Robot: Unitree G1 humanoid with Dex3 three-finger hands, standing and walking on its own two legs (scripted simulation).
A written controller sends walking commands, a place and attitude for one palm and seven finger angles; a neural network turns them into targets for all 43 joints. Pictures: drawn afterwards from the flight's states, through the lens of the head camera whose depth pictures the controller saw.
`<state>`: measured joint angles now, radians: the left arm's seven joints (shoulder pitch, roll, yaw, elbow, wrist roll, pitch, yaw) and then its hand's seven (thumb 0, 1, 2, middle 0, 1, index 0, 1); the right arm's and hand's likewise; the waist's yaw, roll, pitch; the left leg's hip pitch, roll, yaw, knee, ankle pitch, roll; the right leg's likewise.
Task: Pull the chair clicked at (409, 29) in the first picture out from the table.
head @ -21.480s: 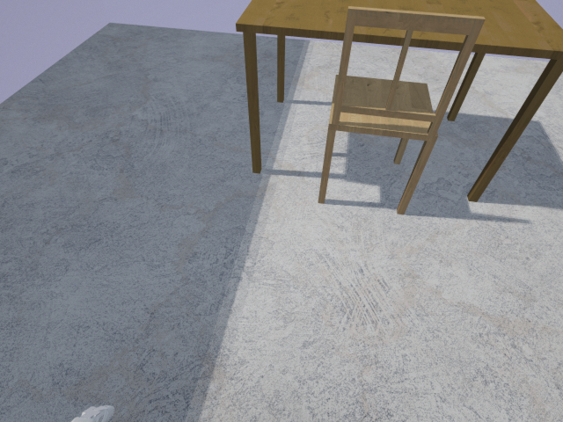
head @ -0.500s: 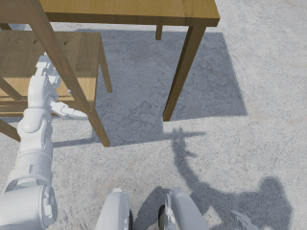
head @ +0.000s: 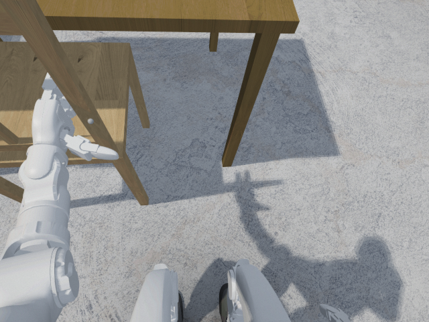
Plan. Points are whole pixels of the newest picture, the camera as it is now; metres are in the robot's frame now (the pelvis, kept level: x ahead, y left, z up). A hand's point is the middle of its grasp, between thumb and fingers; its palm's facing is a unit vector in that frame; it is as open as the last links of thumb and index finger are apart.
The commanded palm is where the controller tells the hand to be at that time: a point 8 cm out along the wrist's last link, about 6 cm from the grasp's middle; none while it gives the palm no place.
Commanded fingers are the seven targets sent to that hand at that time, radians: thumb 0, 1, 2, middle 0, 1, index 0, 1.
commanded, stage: push the fingers through the gap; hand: left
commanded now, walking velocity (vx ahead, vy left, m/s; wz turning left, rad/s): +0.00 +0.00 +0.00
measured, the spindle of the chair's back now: out of the picture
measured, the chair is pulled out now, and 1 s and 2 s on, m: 0.00 0.00 0.03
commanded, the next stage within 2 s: hook a spindle and tug to test in 0.14 s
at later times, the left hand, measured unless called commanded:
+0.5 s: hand (93, 118) +0.47 +0.20 +0.03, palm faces +0.02 -1.00 -0.04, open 16.2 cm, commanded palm +0.45 +0.24 +0.03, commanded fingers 0.00 -0.50 0.30 -0.31 -0.85 -0.31 -0.85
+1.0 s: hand (91, 117) +0.48 +0.21 +0.03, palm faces +0.03 -1.00 -0.03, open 7.6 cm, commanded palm +0.45 +0.24 +0.03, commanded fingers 0.00 0.84 0.88 -0.50 -1.45 -0.50 -1.45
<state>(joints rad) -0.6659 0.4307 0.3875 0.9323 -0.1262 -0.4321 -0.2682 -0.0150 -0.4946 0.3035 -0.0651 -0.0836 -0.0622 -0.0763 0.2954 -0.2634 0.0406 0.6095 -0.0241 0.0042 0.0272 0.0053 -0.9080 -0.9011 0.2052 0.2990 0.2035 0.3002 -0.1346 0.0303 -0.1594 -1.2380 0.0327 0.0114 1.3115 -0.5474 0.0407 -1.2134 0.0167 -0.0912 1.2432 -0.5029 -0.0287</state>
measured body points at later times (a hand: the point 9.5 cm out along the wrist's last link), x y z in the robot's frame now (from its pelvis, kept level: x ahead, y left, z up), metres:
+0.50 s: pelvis +0.00 +0.00 +0.00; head +0.15 +0.02 +0.42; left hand +0.47 +0.26 +0.03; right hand +0.08 -0.26 -0.12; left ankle +0.03 +0.09 -0.61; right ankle +0.04 -0.11 -0.61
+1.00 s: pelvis +0.00 +0.00 +0.00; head +0.16 +0.03 +0.42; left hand +0.47 +0.26 +0.03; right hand +0.07 -0.26 -0.11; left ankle +0.03 +0.09 -0.61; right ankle +0.04 -0.11 -0.61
